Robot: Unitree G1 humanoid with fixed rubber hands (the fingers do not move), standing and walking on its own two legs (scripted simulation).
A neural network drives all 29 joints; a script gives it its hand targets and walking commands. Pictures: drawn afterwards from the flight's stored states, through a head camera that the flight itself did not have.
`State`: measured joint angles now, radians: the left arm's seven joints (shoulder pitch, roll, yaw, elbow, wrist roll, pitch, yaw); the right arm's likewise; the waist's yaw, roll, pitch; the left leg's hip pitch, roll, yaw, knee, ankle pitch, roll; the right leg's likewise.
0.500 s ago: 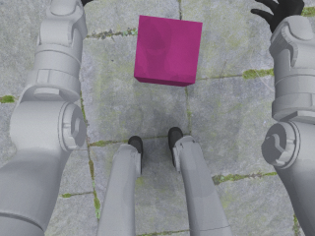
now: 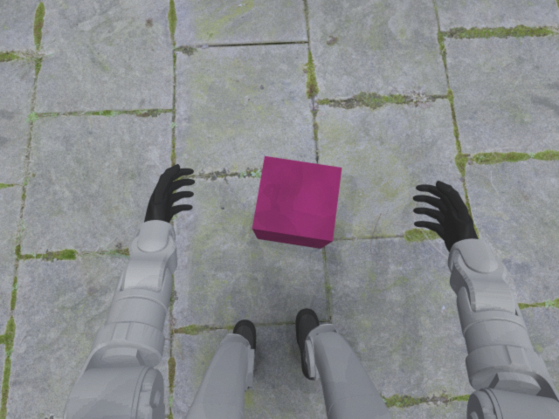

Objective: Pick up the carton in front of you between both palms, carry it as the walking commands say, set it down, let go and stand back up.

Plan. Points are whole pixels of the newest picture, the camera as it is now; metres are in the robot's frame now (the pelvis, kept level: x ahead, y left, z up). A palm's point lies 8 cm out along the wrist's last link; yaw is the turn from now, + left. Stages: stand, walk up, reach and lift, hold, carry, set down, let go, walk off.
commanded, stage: let go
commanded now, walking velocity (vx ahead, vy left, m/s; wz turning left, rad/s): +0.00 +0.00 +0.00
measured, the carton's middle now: (295, 206) +0.48 -0.06 -0.60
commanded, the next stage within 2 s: stand in 0.94 s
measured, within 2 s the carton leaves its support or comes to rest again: neither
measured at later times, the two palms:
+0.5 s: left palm (62, 338) +0.22 +0.26 -0.03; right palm (465, 348) +0.19 -0.20 -0.02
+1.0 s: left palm (62, 362) +0.20 +0.26 -0.03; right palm (485, 347) +0.19 -0.23 -0.02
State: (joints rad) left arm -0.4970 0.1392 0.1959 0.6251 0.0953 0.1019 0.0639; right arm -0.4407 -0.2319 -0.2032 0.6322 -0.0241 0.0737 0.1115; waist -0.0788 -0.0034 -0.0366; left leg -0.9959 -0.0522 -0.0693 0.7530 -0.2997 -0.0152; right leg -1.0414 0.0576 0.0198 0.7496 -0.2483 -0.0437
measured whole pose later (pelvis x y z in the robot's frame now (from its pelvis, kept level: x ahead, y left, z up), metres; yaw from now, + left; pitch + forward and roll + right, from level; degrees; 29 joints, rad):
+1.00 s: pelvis +0.04 +0.02 +0.04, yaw -2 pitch -2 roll +0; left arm 0.25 0.22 0.01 0.53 0.03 0.05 0.00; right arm 0.23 -0.25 -0.03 0.47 -0.04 0.11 0.00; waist -0.01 0.02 0.01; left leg -0.14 -0.03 -0.02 0.51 -0.35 0.02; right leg -0.19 0.05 0.05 0.50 -0.29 -0.01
